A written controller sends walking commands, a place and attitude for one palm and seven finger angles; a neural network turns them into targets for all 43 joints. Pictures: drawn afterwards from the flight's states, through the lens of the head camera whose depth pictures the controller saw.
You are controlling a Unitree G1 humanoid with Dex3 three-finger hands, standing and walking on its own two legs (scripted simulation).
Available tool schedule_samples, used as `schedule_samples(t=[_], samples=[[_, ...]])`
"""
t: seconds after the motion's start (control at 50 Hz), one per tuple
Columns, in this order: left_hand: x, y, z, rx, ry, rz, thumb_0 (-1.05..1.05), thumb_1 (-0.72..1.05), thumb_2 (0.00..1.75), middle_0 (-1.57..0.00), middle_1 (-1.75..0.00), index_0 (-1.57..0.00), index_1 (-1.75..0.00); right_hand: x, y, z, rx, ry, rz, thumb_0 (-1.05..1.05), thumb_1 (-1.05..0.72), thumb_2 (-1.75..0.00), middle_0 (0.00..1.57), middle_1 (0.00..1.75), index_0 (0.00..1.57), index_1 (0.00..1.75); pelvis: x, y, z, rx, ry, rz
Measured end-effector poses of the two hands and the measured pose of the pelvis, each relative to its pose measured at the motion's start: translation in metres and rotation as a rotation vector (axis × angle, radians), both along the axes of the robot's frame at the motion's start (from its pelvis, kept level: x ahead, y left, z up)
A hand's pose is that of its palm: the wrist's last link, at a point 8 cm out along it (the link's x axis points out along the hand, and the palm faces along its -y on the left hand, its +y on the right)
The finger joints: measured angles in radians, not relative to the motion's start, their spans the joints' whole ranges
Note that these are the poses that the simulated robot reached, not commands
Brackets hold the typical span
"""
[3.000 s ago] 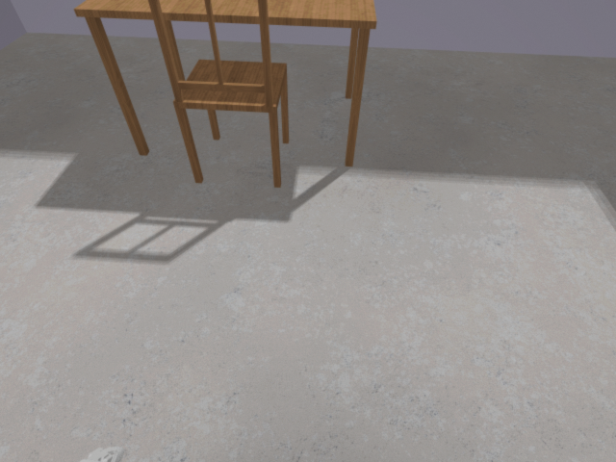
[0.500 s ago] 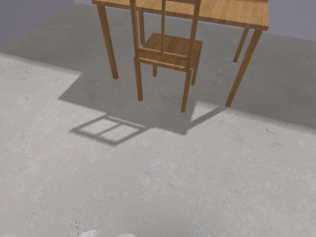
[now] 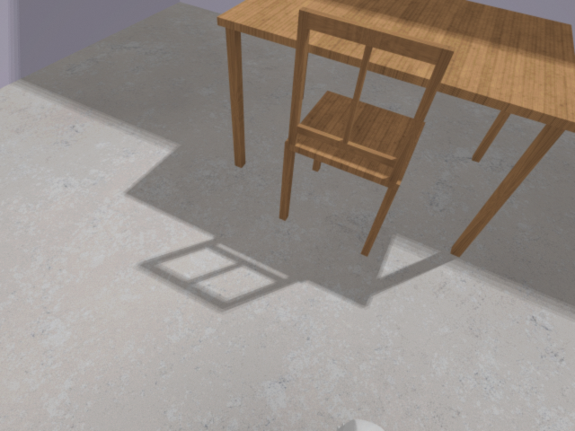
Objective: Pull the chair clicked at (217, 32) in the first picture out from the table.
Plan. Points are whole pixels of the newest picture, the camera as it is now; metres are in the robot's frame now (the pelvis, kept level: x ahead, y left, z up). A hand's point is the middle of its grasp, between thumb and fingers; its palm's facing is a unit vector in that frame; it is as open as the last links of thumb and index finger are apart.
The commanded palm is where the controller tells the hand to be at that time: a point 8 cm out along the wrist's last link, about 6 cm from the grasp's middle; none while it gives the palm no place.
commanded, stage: walk to a spot facing it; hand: left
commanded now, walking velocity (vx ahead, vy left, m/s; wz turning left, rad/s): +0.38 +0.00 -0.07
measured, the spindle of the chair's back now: (356, 98) +1.00 -0.12 -0.09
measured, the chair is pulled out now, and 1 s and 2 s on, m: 0.00 0.00 0.00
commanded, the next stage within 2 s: turn to face it in 0.20 s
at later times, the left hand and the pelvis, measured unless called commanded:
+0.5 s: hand (232, 336) +0.29 +0.12 -0.17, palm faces -0.02 -0.97 -0.23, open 7.3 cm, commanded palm none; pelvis +0.21 -0.06 -0.01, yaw -3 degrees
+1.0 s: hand (217, 302) +0.36 +0.16 -0.17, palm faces -0.21 -0.96 -0.21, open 7.4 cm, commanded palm none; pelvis +0.26 -0.02 +0.00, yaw -17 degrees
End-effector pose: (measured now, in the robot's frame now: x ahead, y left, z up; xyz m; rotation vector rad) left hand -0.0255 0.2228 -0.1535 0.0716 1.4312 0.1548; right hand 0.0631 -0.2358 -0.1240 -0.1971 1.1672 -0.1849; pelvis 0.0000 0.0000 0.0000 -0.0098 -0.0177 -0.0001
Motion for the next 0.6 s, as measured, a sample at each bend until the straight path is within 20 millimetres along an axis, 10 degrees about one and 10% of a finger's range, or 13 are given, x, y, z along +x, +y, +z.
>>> schedule_samples(t=[0.18, 0.34, 0.6], samples=[[0.177, 0.000, 0.016, 0.046, -0.210, -0.088, 0.01, 0.93, 0.90, -0.20, -0.30, -0.20, -0.30, -0.024, -0.006, -0.010, 0.043, 0.239, -0.103, -0.01, -0.93, -0.90, 0.20, 0.30, 0.20, 0.29, 0.080, -0.013, 0.002, 0.021, 0.001, -0.009], [0.312, -0.038, 0.014, 0.094, -0.346, -0.181, 0.01, 0.91, 0.90, -0.20, -0.30, -0.20, -0.30, -0.014, -0.015, -0.040, 0.137, 0.441, -0.175, 0.00, -0.91, -0.90, 0.21, 0.30, 0.20, 0.29, 0.163, -0.049, -0.022, 0.026, -0.008, -0.011], [0.306, -0.045, 0.015, 0.090, -0.131, -0.137, 0.00, 0.94, 0.90, -0.20, -0.30, -0.20, -0.30, 0.195, -0.055, -0.024, 0.057, 0.067, -0.121, 0.01, -0.93, -0.90, 0.20, 0.30, 0.19, 0.29, 0.224, -0.055, -0.004, 0.010, 0.013, -0.102]])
